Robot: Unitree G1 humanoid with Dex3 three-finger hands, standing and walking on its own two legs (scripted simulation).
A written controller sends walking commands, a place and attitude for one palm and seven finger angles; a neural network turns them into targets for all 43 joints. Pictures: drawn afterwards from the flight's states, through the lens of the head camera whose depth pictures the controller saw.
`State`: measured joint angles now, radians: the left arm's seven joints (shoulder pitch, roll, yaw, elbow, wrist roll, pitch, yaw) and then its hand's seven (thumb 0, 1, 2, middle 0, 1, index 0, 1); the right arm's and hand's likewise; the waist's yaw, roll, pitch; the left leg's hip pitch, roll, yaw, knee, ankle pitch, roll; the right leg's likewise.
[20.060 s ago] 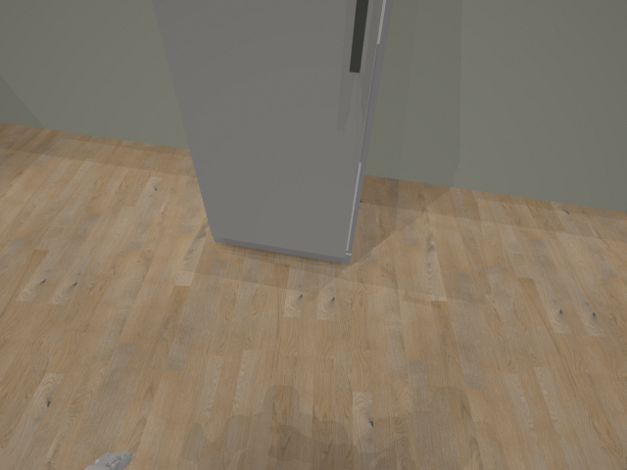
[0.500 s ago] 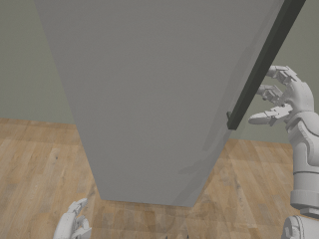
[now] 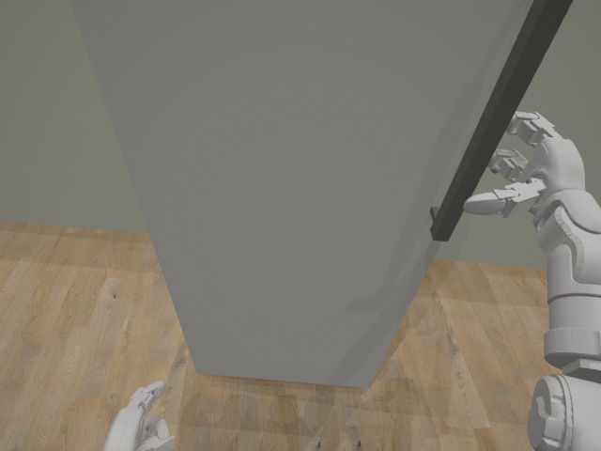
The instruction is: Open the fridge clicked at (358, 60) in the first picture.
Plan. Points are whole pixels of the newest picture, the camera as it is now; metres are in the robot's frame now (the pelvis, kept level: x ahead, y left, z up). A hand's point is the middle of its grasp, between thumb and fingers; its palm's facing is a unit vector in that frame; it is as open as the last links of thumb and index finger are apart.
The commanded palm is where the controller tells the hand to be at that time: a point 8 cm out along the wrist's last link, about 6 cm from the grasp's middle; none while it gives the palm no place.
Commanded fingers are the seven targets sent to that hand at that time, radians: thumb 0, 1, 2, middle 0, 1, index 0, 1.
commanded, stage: feel for the door with the fingertips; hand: right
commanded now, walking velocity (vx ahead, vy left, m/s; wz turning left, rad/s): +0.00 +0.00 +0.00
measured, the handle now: (480, 129) +0.45 -0.19 +0.25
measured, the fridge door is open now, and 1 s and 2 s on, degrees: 0 0 0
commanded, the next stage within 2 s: slide the fingers in behind the handle in 0.10 s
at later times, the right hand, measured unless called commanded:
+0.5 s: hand (497, 169) +0.40 -0.20 +0.23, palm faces +0.04 +1.00 -0.02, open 13.9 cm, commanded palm +0.37 -0.25 +0.22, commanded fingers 0.00 0.50 -0.30 0.30 1.20 0.30 1.20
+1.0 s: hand (481, 168) +0.41 -0.19 +0.22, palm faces +0.03 +1.00 -0.01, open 13.9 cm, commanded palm +0.38 -0.23 +0.22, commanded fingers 0.00 0.50 -0.30 0.30 1.20 0.30 1.20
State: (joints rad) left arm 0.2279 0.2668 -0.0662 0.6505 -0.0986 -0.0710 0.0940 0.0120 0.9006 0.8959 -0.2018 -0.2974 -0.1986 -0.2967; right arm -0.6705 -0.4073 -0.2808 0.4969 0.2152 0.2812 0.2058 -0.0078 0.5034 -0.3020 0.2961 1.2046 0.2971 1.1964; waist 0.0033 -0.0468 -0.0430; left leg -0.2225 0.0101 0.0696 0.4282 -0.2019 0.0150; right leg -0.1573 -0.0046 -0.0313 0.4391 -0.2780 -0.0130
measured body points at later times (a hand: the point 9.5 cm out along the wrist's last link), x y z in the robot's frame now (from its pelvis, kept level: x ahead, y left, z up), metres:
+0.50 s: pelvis +0.00 +0.00 +0.00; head -0.01 +0.02 +0.45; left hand +0.15 +0.24 -0.09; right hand +0.40 -0.26 +0.23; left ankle +0.02 +0.11 -0.74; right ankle -0.03 -0.11 -0.74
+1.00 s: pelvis +0.00 +0.00 +0.00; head -0.01 +0.01 +0.45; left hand +0.17 +0.23 -0.09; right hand +0.40 -0.24 +0.22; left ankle +0.02 +0.11 -0.74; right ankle -0.03 -0.11 -0.74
